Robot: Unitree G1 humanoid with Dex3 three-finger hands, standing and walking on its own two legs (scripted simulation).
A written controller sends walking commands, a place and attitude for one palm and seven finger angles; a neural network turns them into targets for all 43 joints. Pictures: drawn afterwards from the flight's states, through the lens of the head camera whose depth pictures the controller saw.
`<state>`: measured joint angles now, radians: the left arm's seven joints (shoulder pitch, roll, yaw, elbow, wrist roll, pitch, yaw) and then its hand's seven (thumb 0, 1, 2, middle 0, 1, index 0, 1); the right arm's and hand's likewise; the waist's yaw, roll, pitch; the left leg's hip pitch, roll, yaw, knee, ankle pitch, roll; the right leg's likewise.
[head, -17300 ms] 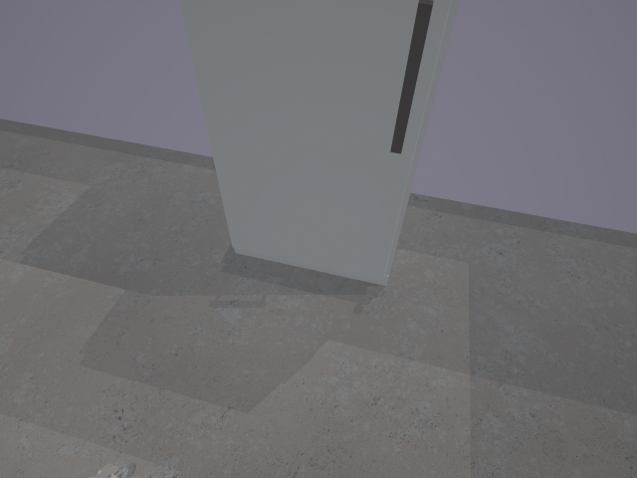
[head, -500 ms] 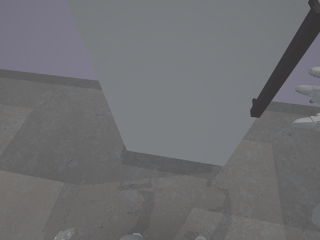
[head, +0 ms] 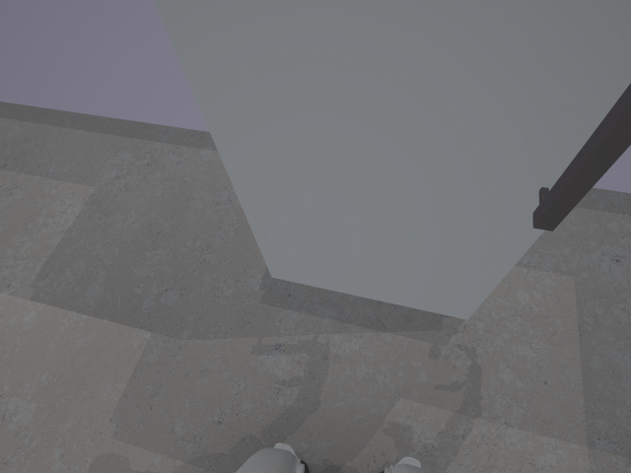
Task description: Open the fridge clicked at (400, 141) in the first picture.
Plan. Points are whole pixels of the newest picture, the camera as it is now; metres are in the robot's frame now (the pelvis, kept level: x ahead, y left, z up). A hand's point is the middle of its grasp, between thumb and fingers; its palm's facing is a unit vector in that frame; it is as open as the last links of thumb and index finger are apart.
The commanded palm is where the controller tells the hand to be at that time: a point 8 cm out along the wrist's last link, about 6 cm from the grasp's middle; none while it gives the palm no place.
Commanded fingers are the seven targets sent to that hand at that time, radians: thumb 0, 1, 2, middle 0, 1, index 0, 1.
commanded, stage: move the hooked fingers beside the handle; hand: right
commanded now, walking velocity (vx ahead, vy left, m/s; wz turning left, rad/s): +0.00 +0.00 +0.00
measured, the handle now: (605, 128) +0.53 -0.25 +0.12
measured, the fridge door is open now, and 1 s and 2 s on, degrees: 0 0 0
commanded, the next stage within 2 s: feel for the door with the fingertips in 0.62 s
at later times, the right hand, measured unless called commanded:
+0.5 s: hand out of the picture +0.47 -0.31 +0.11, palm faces +0.07 +1.00 +0.03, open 14.0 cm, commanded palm +0.45 -0.35 +0.12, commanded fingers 0.00 0.50 -0.30 0.30 1.20 0.30 1.20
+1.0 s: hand out of the picture +0.46 -0.28 +0.12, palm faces +0.05 +1.00 +0.02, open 14.0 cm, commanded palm +0.44 -0.32 +0.12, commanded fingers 0.00 0.50 -0.30 0.30 1.20 0.30 1.20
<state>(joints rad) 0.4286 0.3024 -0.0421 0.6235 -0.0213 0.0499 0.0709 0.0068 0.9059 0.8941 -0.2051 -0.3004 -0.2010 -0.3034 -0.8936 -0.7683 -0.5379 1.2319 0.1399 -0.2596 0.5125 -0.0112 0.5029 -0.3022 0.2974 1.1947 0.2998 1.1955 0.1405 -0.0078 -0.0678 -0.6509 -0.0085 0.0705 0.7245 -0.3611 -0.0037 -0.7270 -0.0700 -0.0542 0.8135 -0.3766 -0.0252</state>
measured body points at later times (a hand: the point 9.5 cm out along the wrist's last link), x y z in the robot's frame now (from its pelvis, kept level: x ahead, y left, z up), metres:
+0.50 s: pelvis +0.01 -0.01 +0.00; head +0.11 -0.04 +0.43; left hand +0.04 +0.26 -0.10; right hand +0.46 -0.36 +0.11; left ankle -0.01 +0.13 -0.71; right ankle +0.00 -0.10 -0.71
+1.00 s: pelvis +0.00 +0.00 +0.00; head +0.09 -0.02 +0.44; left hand +0.02 +0.28 -0.11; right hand +0.45 -0.33 +0.12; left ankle -0.01 +0.13 -0.71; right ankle +0.00 -0.10 -0.71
